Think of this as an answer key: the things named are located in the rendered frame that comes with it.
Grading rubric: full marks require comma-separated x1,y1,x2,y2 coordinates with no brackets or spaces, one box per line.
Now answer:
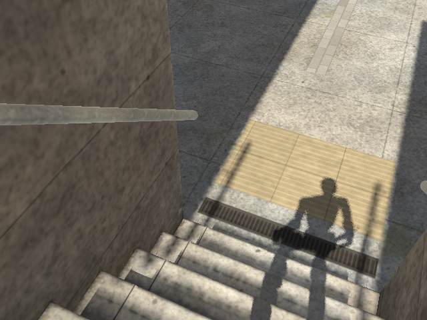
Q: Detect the stairs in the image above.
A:
38,218,385,320

